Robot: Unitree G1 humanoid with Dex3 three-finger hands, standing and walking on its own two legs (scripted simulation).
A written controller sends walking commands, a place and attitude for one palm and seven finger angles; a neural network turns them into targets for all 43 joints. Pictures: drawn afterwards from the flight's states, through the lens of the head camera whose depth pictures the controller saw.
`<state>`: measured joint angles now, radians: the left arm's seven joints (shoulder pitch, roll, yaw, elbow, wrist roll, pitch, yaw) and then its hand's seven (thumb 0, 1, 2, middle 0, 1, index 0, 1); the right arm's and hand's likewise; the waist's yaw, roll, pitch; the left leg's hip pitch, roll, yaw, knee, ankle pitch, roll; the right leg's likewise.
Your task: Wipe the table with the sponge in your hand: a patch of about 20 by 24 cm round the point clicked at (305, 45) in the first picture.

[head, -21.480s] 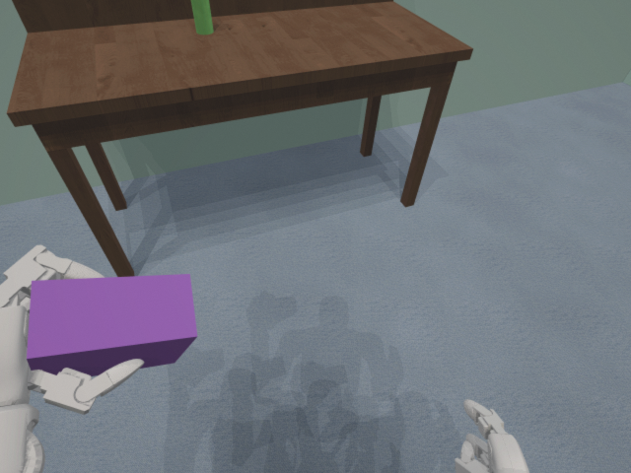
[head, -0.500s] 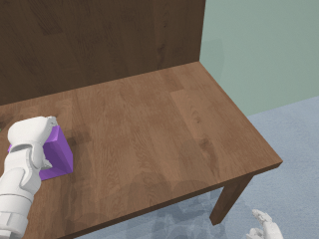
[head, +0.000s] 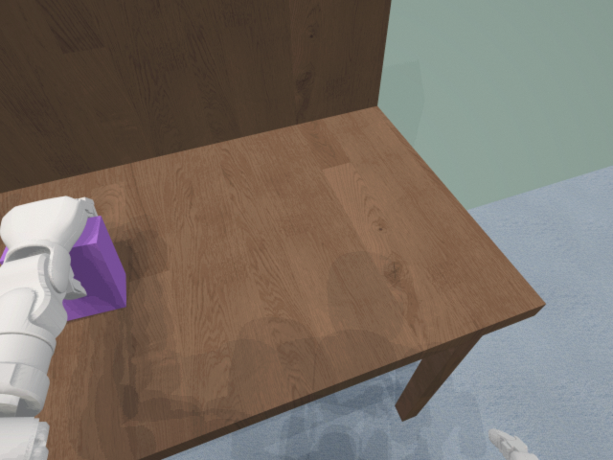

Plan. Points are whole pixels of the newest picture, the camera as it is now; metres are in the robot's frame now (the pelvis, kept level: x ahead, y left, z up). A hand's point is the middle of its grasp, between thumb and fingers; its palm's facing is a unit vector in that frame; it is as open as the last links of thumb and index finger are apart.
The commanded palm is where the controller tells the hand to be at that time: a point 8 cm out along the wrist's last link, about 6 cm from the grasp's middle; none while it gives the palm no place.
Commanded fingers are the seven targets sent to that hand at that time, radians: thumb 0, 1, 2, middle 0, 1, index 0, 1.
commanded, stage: wipe forward along the first lane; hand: left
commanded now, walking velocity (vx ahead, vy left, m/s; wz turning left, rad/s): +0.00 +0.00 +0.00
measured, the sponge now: (78, 281) +0.32 +0.37 +0.02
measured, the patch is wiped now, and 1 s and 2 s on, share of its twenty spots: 0.65 0.65 0.85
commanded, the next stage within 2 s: slide across to the middle lane in 0.02 s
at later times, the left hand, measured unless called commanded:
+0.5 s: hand (100, 232) +0.37 +0.33 +0.08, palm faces -0.06 +0.00 -1.00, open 10.4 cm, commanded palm +0.35 +0.31 +0.13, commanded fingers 0.00 0.10 1.30 -1.20 -1.60 -1.20 -1.60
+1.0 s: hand (142, 229) +0.38 +0.28 +0.08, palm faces -0.05 -0.03 -1.00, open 10.4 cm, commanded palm +0.35 +0.27 +0.13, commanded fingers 0.00 0.10 1.30 -1.20 -1.60 -1.20 -1.60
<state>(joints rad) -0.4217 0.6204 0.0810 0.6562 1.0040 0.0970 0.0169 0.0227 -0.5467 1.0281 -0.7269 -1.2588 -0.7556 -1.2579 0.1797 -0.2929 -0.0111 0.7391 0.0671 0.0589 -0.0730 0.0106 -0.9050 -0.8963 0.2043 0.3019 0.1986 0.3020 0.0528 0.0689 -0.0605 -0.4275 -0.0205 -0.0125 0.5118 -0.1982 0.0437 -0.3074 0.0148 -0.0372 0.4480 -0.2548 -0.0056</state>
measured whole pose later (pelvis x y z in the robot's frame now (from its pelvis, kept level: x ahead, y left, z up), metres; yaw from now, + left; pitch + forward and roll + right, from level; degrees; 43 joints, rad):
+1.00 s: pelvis +0.03 -0.01 +0.00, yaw +0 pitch +5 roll -1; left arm -0.42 0.44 -0.08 0.50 0.99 0.32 0.05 0.01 -0.54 1.03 -0.71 -1.27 -0.75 -1.26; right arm 0.11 -0.29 0.00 0.72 0.07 0.08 -0.05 0.01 -0.91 -0.90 0.20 0.30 0.20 0.30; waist 0.06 0.08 -0.07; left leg -0.34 -0.02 -0.01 0.46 -0.22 0.03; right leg -0.23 0.01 -0.03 0.41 -0.28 -0.02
